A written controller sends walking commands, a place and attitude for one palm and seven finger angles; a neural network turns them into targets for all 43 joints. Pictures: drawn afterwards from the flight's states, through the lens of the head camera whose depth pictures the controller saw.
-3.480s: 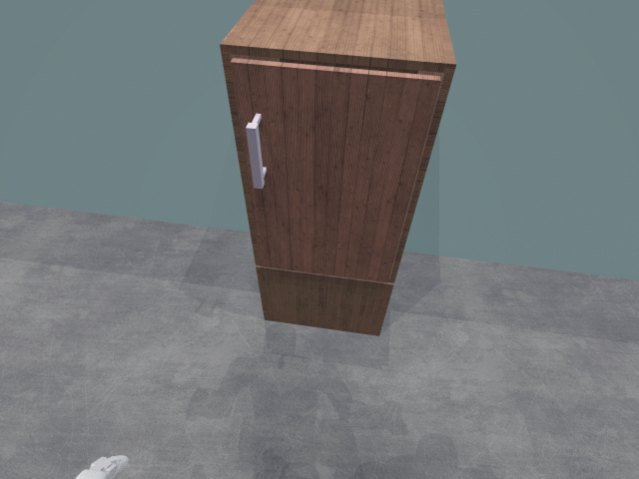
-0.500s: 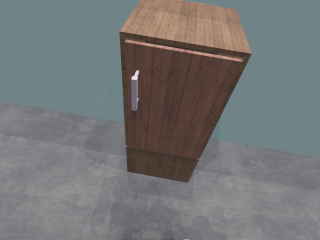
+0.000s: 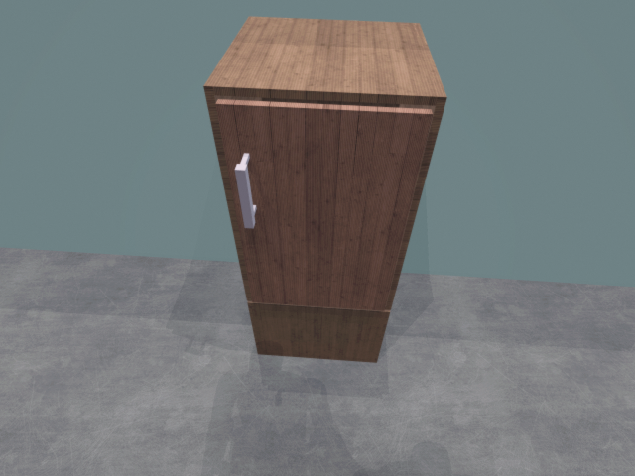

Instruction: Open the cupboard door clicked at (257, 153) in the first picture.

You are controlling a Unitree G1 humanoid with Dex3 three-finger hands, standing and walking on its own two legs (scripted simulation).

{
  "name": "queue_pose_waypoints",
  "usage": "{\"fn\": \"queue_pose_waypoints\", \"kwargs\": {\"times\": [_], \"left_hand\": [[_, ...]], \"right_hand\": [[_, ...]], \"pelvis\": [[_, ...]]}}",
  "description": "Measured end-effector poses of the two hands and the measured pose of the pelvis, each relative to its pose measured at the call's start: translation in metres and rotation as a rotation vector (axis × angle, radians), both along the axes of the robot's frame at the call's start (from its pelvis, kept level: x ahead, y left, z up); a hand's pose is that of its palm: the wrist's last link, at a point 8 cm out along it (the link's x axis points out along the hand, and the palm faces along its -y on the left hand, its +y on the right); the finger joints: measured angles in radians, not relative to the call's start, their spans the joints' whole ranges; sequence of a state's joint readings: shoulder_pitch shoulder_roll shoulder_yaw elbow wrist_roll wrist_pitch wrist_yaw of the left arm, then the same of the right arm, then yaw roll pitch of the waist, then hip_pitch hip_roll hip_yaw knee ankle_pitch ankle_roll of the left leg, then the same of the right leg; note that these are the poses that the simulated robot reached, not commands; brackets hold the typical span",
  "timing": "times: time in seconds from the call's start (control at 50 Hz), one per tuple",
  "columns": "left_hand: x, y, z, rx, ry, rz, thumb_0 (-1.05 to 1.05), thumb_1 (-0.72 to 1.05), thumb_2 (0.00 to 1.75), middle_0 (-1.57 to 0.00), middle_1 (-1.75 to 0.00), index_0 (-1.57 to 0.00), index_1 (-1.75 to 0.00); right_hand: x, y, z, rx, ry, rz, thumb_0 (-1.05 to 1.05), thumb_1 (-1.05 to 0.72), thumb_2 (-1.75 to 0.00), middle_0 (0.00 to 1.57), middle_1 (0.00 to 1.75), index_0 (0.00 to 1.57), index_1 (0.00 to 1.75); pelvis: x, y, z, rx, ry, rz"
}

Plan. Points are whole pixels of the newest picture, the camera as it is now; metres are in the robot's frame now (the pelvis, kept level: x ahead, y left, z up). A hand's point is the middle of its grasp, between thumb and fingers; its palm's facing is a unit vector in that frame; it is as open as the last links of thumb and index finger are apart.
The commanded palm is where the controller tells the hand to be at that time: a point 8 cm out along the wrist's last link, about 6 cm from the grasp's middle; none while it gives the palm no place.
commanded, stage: come to a stop and stand still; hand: left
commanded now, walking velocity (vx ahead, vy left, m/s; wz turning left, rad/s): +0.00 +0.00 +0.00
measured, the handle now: (247, 191) +0.63 +0.17 +0.00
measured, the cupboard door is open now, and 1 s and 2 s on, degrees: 0 0 0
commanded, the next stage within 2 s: look again from close up in 0.18 s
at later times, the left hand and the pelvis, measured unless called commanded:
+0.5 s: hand out of the picture -0.01 +0.16 -0.19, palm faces +0.04 -0.98 -0.17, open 7.4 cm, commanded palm none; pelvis +0.01 +0.00 -0.01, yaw +1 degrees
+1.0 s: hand out of the picture +0.04 +0.19 -0.19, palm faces +0.01 -0.98 -0.19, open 7.4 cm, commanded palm none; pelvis +0.03 +0.02 -0.01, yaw +0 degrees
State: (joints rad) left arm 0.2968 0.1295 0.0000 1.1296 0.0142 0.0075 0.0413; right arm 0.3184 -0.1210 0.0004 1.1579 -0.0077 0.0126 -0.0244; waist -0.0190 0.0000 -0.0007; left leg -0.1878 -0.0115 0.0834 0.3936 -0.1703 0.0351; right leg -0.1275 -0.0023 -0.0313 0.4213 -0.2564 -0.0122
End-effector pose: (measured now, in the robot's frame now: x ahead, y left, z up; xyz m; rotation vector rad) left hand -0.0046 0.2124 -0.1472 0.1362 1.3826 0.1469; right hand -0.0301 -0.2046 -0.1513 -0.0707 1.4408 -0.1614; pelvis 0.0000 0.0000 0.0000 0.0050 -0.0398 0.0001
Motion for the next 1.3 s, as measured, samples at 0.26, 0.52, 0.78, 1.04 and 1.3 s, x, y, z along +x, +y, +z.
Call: {"fn": "queue_pose_waypoints", "kwargs": {"times": [0.26,0.52,0.78,1.04,1.3], "left_hand": [[-0.036,-0.016,-0.001,-0.027,0.092,0.037,0.00,0.91,0.90,-0.20,-0.30,-0.20,-0.29],[-0.005,0.002,-0.008,-0.004,0.006,0.017,0.00,0.91,0.90,-0.20,-0.30,-0.20,-0.30],[0.042,0.028,-0.004,0.026,-0.081,-0.011,0.00,0.91,0.90,-0.20,-0.30,-0.20,-0.29],[0.032,0.028,-0.008,0.010,-0.011,-0.023,0.00,0.91,0.90,-0.20,-0.30,-0.20,-0.29],[0.018,-0.013,-0.007,-0.002,0.077,0.050,0.00,0.91,0.90,-0.20,-0.30,-0.20,-0.29]], "right_hand": [[-0.033,-0.008,0.003,-0.009,0.099,-0.008,0.00,-0.91,-0.90,0.20,0.30,0.20,0.30],[0.030,-0.001,-0.006,-0.018,-0.060,0.059,0.01,-0.93,-0.90,0.20,0.30,0.20,0.30],[0.069,-0.008,0.004,-0.066,-0.133,0.077,0.01,-0.93,-0.90,0.20,0.30,0.20,0.30],[0.073,-0.008,0.003,-0.062,-0.118,0.063,0.00,-0.91,-0.90,0.20,0.30,0.20,0.30],[0.088,-0.031,-0.004,-0.038,-0.005,0.064,0.01,-0.91,-0.90,0.20,0.30,0.20,0.30]], "pelvis": [[-0.005,-0.007,0.000,-0.002,0.025,0.005],[0.010,0.006,-0.010,-0.021,0.035,0.014],[0.022,0.015,-0.008,-0.008,0.031,0.001],[0.030,0.014,-0.009,0.006,0.034,-0.013],[0.069,-0.014,-0.012,-0.004,0.064,-0.001]]}}
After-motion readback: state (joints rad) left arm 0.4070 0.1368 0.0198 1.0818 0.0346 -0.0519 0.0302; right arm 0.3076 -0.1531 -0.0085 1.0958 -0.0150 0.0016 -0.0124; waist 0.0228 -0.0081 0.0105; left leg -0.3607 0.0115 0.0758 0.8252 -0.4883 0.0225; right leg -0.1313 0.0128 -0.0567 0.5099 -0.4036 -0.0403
